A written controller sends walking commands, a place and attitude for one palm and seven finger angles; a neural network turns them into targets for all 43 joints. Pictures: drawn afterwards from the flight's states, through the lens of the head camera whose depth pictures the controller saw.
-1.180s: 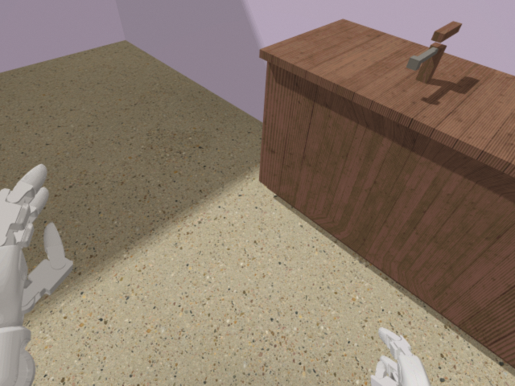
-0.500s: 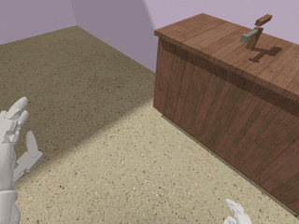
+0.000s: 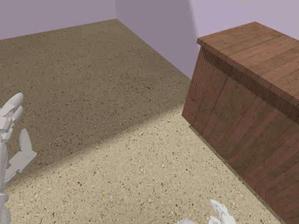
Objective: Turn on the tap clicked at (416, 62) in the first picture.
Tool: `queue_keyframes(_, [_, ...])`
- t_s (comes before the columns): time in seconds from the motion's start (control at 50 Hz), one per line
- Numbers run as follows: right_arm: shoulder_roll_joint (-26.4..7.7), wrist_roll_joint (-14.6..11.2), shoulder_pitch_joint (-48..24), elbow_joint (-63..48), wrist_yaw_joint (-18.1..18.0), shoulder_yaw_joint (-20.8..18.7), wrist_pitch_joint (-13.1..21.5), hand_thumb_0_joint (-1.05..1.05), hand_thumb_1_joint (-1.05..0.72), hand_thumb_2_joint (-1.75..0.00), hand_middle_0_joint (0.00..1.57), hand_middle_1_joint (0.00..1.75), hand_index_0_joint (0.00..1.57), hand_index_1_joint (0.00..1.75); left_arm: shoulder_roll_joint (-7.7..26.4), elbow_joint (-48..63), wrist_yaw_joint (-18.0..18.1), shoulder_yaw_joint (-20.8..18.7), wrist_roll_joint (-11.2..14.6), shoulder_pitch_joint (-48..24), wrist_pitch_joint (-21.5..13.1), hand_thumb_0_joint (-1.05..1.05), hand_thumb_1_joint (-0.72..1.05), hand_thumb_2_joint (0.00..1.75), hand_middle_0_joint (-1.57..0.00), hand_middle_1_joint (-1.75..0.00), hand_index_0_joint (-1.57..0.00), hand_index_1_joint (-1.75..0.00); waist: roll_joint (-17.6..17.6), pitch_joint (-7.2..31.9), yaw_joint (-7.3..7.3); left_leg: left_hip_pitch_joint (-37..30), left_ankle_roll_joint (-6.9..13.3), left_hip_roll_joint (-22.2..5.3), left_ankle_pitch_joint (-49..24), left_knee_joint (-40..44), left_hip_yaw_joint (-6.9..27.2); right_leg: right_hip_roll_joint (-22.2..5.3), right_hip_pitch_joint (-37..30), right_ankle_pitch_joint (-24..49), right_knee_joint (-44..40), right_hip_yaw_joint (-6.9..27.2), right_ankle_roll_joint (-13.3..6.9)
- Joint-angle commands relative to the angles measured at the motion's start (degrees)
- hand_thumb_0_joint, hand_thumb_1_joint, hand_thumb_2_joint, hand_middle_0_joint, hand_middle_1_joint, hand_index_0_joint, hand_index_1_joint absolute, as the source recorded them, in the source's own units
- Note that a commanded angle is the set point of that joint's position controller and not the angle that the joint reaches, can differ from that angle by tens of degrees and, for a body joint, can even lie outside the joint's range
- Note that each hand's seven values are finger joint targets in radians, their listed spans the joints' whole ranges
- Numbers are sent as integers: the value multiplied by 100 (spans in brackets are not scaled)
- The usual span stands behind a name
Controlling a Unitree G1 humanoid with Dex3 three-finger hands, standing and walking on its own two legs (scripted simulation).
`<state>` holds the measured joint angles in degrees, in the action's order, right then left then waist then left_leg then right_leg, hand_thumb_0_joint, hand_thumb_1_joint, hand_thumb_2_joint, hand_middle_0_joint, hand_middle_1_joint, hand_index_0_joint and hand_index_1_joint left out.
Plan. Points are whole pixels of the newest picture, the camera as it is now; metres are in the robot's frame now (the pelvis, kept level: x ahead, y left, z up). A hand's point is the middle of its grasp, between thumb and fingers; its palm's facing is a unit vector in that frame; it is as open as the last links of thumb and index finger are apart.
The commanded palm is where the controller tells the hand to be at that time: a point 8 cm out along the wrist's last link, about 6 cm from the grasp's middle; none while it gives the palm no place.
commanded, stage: walk to a spot facing it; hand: left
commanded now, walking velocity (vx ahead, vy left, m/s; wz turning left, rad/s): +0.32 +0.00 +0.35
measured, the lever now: out of the picture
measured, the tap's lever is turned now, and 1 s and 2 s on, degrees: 0 0 0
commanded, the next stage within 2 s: turn to face it in 0.46 s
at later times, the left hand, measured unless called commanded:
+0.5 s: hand (62, 115) +0.29 +0.22 +0.17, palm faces +0.55 -0.68 -0.48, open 7.4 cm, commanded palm +0.23 +0.26 +0.17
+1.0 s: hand (68, 95) +0.34 +0.22 +0.19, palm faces +0.60 -0.67 -0.44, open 7.4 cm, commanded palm +0.29 +0.24 +0.17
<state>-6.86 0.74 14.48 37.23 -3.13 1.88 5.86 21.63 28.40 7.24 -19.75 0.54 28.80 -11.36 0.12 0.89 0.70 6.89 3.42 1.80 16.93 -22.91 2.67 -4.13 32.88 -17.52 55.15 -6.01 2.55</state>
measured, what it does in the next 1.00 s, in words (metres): walks ahead: right foot, then left foot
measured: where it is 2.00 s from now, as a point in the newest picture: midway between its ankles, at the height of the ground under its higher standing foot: outside the picture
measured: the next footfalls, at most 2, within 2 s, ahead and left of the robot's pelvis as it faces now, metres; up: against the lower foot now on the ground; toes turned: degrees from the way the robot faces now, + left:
right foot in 0.14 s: +0.17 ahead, -0.13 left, +0.00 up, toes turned -6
left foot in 0.62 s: +0.24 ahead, +0.11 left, +0.00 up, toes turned +26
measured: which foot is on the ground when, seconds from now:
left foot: down 0.00-0.16, up 0.18-0.60, down 0.62-1.00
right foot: up 0.00-0.12, down 0.14-0.64, up 0.66-1.00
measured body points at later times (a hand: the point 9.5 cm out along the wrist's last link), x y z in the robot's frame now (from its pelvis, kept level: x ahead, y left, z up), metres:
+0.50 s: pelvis +0.14 -0.05 -0.01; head +0.18 -0.05 +0.44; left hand +0.26 +0.25 +0.20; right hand +0.36 -0.27 -0.10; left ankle +0.20 +0.12 -0.69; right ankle +0.13 -0.12 -0.75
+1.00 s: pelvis +0.18 -0.06 -0.02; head +0.19 -0.08 +0.43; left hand +0.30 +0.25 +0.21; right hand +0.41 -0.20 -0.10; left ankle +0.21 +0.09 -0.75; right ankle +0.21 -0.15 -0.74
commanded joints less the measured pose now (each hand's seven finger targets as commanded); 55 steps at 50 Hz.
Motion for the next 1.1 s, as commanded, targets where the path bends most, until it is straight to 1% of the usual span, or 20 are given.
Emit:
queue_keyframes(0.0, [-1024, 4, -488, -796, -133, -408, 347, 0, -90, -90, 20, 30, 20, 30, 964, 1524, 73, -580, -37, -984, -407, 0, 90, 90, -20, -30, -20, -30, 1206, 121, -123, -596, 524, -1382, -2511, 469, 1009, 73, 114, 94, -1136, -196, -64])
queue_keyframes(0.08, [-1018, -42, -732, -835, -97, -389, 278, 0, -90, -90, 20, 30, 20, 30, 967, 1350, 103, -687, 8, -762, -307, 0, 90, 90, -20, -30, -20, -30, 1030, 566, 41, 188, 326, -1130, -3183, -954, 713, 439, -2291, 627, -3044, -494, -169])
queue_keyframes(0.1, [-1013, -76, -766, -832, -84, -398, 205, 0, -90, -90, 20, 30, 20, 30, 960, 1209, 100, -685, -13, -631, -257, 0, 90, 90, -20, -30, -20, -30, 618, 793, 64, 891, 253, -984, -2704, -1692, 588, 78, -3327, 833, -3144, -131, -302])
queue_keyframes(0.12, [-955, -105, -725, -896, -69, -437, 117, 0, -90, -90, 20, 30, 20, 30, 1101, 1183, 118, -749, -59, -613, -217, 0, 90, 90, -20, -30, -20, -30, -535, 1188, 46, 2072, 78, -586, -1627, -3180, 112, -1108, -4534, 1150, -3101, 1168, -702])
queue_keyframes(0.14, [-1016, -82, -845, -1059, -82, -511, 107, 0, -90, -90, 20, 30, 20, 30, 1335, 1024, 143, -1086, 11, -654, -249, 0, 90, 90, -20, -30, -20, -30, -1495, 1340, 55, 3372, -210, 124, 1258, -4973, -229, -2466, -4968, 2075, -3268, 3257, -1412])
queue_keyframes(0.16, [-1080, -20, -856, -1034, -122, -521, 75, 0, -90, -90, 20, 30, 20, 30, 1332, 908, 217, -1214, 40, -669, -332, 0, 90, 90, -20, -30, -20, -30, -1048, 1055, 45, 3525, -305, -182, 1340, -5695, 234, -2726, -4420, 1898, -3528, 3264, -1477])
queue_keyframes(0.22, [-1049, -30, -948, -1035, -39, -519, -210, 0, -90, -90, 20, 30, 20, 30, 1149, 674, 149, -1126, 10, 234, -412, 0, 90, 90, -20, -30, -20, -30, -258, 324, 13, 3528, -497, -684, 564, -6067, 159, -2137, -2970, 1142, -3661, 1972, -1205])
queue_keyframes(0.32, [-1010, -1, -1010, -1124, -97, -459, -319, 0, -90, -90, 20, 30, 20, 30, 1173, 1461, 202, -971, 59, -534, -421, 0, 90, 90, -20, -30, -20, -30, -569, 37, -179, 2928, -696, -948, -100, -4703, -460, -1647, -2096, 2293, -3721, -68, -803])
queue_keyframes(0.48, [-863, 15, -690, -1412, -236, -467, -193, 0, -90, -90, 20, 30, 20, 30, 1171, 1615, 502, -1121, 115, -128, -208, 0, 90, 90, -20, -30, -20, -30, -999, 436, 114, 2187, -596, -554, 10, -2055, -1527, -1677, -3024, 4244, -2855, -440, -761])
queue_keyframes(0.56, [-887, -46, -475, -1421, -295, -479, -255, 0, -90, -90, 20, 30, 20, 30, 1021, 1461, 549, -996, 175, -236, -171, 0, 90, 90, -20, -30, -20, -30, -964, 966, -197, 690, -462, -97, -672, -595, -1754, -1443, -2834, 4729, -1289, -697, -420])
queue_keyframes(0.58, [-942, -67, -441, -1448, -306, -486, -262, 0, -90, -90, 20, 30, 20, 30, 987, 1558, 548, -944, 191, -378, -240, 0, 90, 90, -20, -30, -20, -30, -398, 1227, -317, -223, -282, -448, -1758, -241, -1237, -1122, -2299, 3742, -393, -687, -196])
queue_keyframes(0.6, [-1082, -72, -507, -1466, -272, -502, -212, 0, -90, -90, 20, 30, 20, 30, 906, 1548, 499, -880, 251, -182, -305, 0, 90, 90, -20, -30, -20, -30, 1042, 1303, -176, -1190, 420, -1910, -4567, -267, 606, -279, -871, 142, 761, -534, 104])
queue_keyframes(0.62, [-1096, -67, -432, -1414, -162, -444, -177, 0, -90, -90, 20, 30, 20, 30, 997, 1649, 471, -826, 207, -408, -422, 0, 90, 90, -20, -30, -20, -30, 1201, 1316, -109, -1409, 1064, -2834, -6435, -228, 1750, 64, -209, -2223, 1502, 225, -11])
queue_keyframes(0.64, [-1167, -64, -426, -1204, -57, -415, -159, 0, -90, -90, 20, 30, 20, 30, 1154, 1207, 389, -747, 121, -686, -408, 0, 90, 90, -20, -30, -20, -30, 473, 959, -195, -1060, 989, -2766, -5612, -103, 1394, 18, -78, -1950, 1680, 637, -109])
queue_keyframes(0.74, [-1078, -59, -772, -1215, 59, -402, 63, 0, -90, -90, 20, 30, 20, 30, 1028, 2378, 315, -733, 93, -805, -355, 0, 90, 90, -20, -30, -20, -30, 1471, 759, -22, 137, 327, -2014, -2635, 323, -458, -6, -854, -712, 179, 242, -41])
queue_keyframes(0.82, [-1081, -51, -697, -1205, 133, -390, 266, 0, -90, -90, 20, 30, 20, 30, 804, 2020, 269, -657, 105, -783, -327, 0, 90, 90, -20, -30, -20, -30, 1772, 414, -59, 808, 178, -2280, -1274, 698, -688, 122, -1261, -630, -529, -16, 45])
queue_keyframes(0.96, [-1167, -145, -519, -1210, 126, -486, 185, 0, -90, -90, 20, 30, 20, 30, 576, 395, 130, -487, 94, -971, -112, 0, 90, 90, -20, -30, -20, -30, 823, 286, 9, 921, -193, -2225, -535, -456, -1161, 354, -1897, 21, -2311, -178, 62])
queue_keyframes(0.98, [-1141, -178, -484, -1235, 133, -497, 169, 0, -90, -90, 20, 30, 20, 30, 614, 441, 114, -423, 64, -1106, -113, 0, 90, 90, -20, -30, -20, -30, 323, 356, 1, 955, -318, -1942, -220, -1078, -1326, 175, -2031, 527, -2833, 90, -49])
queue_keyframes(1.02, [-889, -170, -786, -1465, 98, -360, 141, 0, -90, -90, 20, 30, 20, 30, 1064, 665, 186, -608, 42, -1223, -117, 0, 90, 90, -20, -30, -20, -30, -1811, 352, 80, 2450, -692, -705, 1943, -3254, -1203, -1403, -2480, 3265, -3532, 2821, -927])
queue_keyframes(1.08, [-976, -194, -927, -1414, 95, -377, 23, 0, -90, -90, 20, 30, 20, 30, 1095, 1026, 206, -747, 157, -832, -117, 0, 90, 90, -20, -30, -20, -30, -1390, 489, 59, 2828, -821, -684, 977, -4843, -254, -1278, -2548, 3112, -3448, 2788, -938])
